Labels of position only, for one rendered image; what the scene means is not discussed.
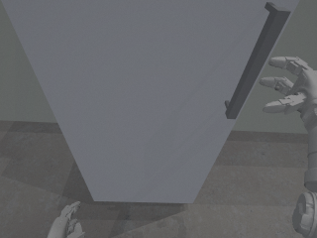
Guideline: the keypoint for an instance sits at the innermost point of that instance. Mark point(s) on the handle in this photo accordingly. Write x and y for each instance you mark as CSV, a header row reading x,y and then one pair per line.
x,y
272,27

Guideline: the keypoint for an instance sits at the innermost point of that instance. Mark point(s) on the robot left hand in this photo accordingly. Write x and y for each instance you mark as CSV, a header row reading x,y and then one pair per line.
x,y
61,227

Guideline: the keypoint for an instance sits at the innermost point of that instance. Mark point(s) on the robot right upper arm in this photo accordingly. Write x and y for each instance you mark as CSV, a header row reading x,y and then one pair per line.
x,y
304,217

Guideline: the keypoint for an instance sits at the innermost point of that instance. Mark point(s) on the fridge door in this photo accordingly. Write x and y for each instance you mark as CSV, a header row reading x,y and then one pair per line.
x,y
138,87

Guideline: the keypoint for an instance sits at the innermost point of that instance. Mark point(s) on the robot right forearm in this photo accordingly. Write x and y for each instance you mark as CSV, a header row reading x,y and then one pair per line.
x,y
309,118

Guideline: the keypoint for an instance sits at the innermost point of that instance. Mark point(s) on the robot right hand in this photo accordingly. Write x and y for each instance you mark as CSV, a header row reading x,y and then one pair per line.
x,y
305,85

